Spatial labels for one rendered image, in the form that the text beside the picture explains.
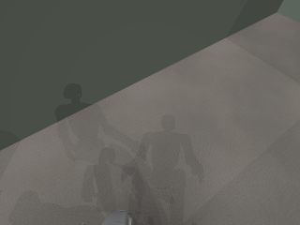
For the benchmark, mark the left robot thigh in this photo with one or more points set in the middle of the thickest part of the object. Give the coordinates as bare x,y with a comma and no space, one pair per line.
118,218

